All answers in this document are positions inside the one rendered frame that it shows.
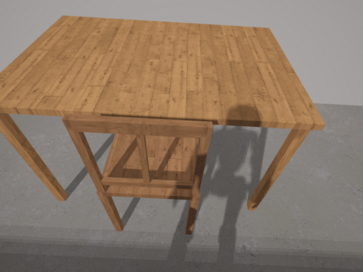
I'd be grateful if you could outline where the table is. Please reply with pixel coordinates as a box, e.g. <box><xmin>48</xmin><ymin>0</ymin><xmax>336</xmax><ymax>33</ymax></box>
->
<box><xmin>0</xmin><ymin>15</ymin><xmax>326</xmax><ymax>211</ymax></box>

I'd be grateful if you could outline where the chair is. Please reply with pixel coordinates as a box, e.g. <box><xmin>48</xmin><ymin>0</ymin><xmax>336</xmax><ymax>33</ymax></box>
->
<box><xmin>62</xmin><ymin>114</ymin><xmax>213</xmax><ymax>235</ymax></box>

